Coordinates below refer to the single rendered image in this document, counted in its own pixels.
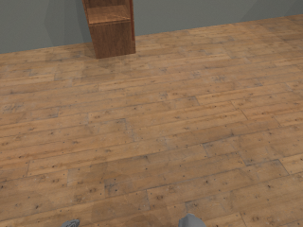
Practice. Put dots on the right robot thigh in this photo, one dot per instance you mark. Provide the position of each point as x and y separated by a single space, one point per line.
190 221

